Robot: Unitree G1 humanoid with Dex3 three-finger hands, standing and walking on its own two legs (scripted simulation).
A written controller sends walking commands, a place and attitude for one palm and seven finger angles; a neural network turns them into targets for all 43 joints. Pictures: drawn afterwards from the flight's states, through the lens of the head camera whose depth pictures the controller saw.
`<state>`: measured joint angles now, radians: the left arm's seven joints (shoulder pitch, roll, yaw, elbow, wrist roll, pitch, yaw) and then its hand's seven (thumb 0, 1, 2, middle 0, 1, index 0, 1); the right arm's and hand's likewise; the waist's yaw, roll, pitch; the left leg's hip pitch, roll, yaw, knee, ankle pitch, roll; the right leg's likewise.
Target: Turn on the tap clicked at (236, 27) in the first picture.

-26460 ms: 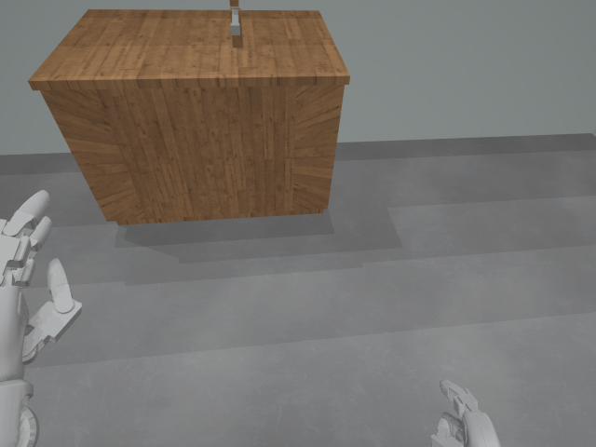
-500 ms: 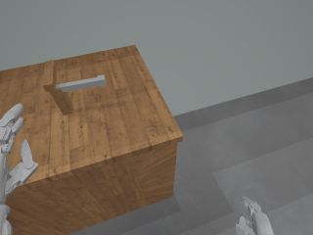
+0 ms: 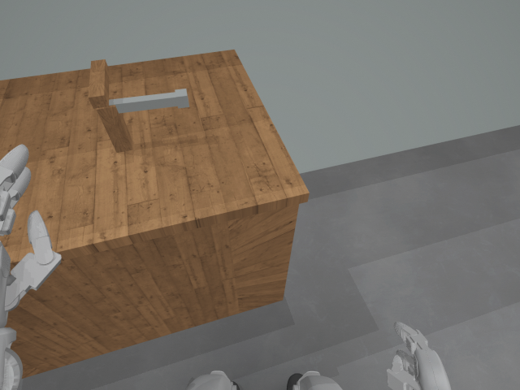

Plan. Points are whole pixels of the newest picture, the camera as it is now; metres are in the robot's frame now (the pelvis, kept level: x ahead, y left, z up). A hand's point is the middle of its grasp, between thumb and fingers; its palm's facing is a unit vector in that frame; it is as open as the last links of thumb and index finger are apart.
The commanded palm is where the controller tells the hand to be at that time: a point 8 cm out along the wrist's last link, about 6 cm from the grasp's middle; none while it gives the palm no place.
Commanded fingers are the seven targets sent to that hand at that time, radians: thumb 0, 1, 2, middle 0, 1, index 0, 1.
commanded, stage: step back with the hand held close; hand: left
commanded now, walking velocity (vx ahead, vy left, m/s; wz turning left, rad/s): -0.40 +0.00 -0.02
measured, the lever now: (182, 98) +0.65 +0.20 +0.08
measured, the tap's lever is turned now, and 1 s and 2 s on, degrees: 86 86 86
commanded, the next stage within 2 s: stop stepping back and stand still in 0.28 s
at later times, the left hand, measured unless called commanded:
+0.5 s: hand (69, 326) +0.15 +0.18 +0.18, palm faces +0.25 -0.84 -0.47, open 7.4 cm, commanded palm +0.08 +0.24 +0.20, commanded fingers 0.00 0.90 0.90 -0.20 -0.30 -0.20 -0.30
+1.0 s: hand out of the picture +0.08 +0.18 +0.19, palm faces +0.37 -0.84 -0.40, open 7.4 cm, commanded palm +0.02 +0.24 +0.20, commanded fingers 0.00 0.90 0.90 -0.20 -0.30 -0.20 -0.30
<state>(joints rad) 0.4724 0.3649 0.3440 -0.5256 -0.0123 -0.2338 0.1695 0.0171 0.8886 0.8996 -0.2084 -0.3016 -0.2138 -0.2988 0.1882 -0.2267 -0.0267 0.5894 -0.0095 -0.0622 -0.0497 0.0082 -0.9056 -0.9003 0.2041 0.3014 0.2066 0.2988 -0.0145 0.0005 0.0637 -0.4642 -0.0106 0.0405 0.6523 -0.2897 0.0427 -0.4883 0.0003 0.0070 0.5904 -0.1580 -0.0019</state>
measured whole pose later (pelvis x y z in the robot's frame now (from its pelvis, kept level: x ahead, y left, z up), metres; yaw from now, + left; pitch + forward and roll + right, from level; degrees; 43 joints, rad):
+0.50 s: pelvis -0.09 -0.03 +0.02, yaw -2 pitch +3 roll +1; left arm 0.51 0.41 0.34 -0.53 -0.04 -0.20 0.14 0.02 0.89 0.90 -0.21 -0.30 -0.22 -0.30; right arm 0.15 -0.22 -0.03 0.54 0.01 -0.04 -0.06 0.01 -0.90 -0.90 0.21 0.30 0.21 0.30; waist -0.05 -0.01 0.03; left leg -0.24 0.03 0.01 0.51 -0.23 0.00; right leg -0.35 0.03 0.04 0.48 -0.19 -0.03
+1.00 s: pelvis -0.14 -0.04 +0.01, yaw +0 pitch -3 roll +1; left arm 0.42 0.35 0.33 -0.45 -0.02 -0.16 0.14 0.02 0.89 0.90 -0.21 -0.30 -0.21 -0.30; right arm 0.23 -0.19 -0.01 0.66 -0.02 -0.07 -0.06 0.01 -0.90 -0.90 0.21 0.30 0.21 0.30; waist -0.05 0.01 0.02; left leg -0.30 0.02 -0.03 0.75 -0.48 0.03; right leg -0.37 0.04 0.01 0.60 -0.21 -0.07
